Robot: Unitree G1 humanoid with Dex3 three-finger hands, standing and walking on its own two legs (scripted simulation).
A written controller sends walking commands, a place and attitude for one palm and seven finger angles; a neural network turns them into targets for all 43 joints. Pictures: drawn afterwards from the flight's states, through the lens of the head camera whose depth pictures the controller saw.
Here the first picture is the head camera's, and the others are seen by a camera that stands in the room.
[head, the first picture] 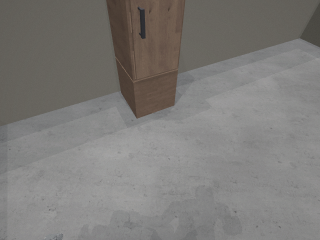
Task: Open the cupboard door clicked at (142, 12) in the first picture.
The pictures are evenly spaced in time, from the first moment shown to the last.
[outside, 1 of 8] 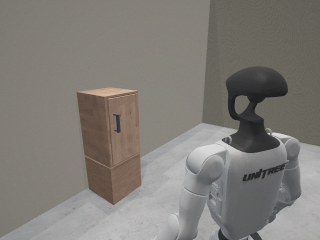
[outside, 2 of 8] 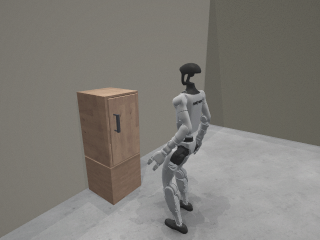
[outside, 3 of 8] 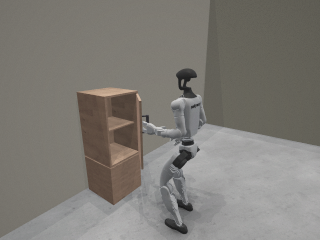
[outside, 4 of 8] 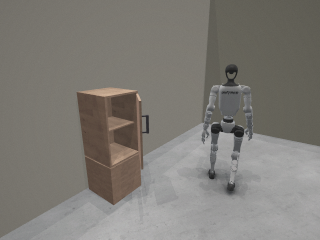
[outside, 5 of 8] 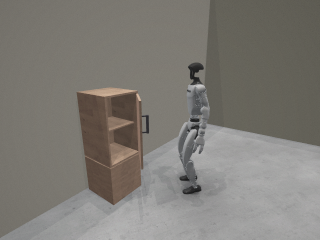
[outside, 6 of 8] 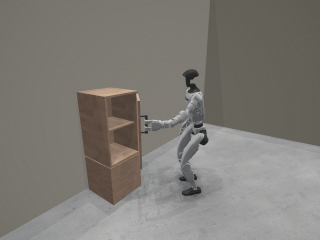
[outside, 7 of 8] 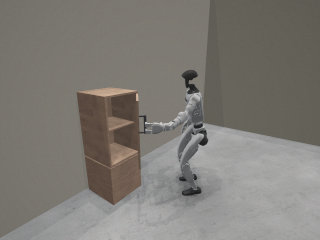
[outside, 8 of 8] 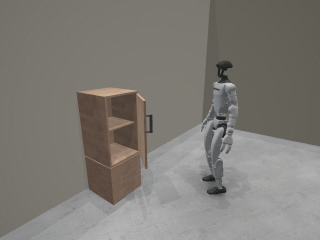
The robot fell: no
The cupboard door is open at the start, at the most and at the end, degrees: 0 53 53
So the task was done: yes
